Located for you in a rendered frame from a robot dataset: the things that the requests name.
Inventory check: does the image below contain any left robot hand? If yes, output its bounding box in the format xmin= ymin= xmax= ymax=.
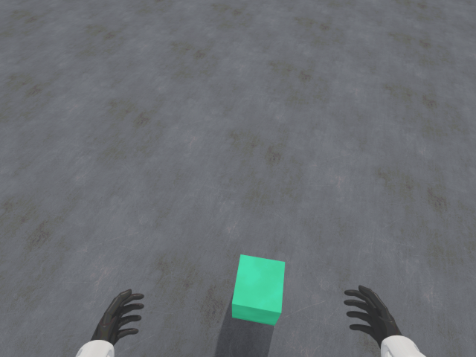
xmin=90 ymin=289 xmax=144 ymax=346

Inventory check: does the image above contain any right robot forearm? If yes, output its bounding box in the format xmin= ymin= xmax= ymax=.
xmin=381 ymin=335 xmax=426 ymax=357

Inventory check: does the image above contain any carton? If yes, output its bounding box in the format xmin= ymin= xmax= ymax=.
xmin=232 ymin=254 xmax=285 ymax=326

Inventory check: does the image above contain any left robot forearm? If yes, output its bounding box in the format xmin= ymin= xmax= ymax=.
xmin=76 ymin=340 xmax=115 ymax=357

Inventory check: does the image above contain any right robot hand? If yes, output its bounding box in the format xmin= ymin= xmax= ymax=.
xmin=344 ymin=285 xmax=402 ymax=349

